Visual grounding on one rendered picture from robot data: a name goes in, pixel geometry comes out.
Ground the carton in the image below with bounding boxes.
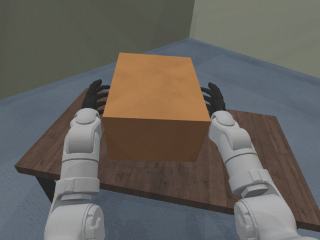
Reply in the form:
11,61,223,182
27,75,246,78
102,52,211,162

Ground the left robot hand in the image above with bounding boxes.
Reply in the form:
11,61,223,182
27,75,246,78
81,79,111,115

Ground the right robot upper arm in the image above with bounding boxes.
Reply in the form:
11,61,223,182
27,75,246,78
234,194,319,240

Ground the left robot upper arm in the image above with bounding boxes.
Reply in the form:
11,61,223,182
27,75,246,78
44,203,105,240

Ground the robot left forearm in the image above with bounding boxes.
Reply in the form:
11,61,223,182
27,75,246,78
44,108,102,240

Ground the table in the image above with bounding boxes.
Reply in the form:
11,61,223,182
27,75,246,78
14,88,320,232

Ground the robot right forearm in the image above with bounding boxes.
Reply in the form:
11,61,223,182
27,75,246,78
208,110,297,232

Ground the right robot hand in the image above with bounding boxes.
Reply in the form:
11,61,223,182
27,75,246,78
200,82,226,118

